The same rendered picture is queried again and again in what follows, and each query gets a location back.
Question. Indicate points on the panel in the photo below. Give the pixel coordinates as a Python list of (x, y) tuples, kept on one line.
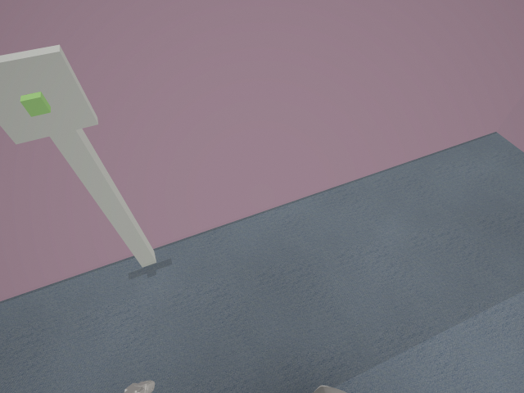
[(48, 71)]

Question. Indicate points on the button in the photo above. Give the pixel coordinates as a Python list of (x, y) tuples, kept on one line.
[(35, 104)]

